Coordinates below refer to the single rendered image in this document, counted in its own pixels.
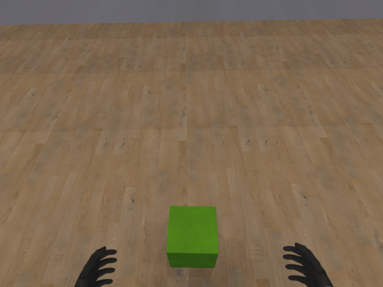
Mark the carton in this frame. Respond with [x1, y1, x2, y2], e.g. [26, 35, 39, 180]
[166, 206, 218, 268]

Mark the robot left hand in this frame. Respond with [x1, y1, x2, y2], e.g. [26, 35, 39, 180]
[74, 246, 117, 287]

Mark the robot right hand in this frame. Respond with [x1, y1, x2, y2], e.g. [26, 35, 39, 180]
[283, 243, 333, 287]

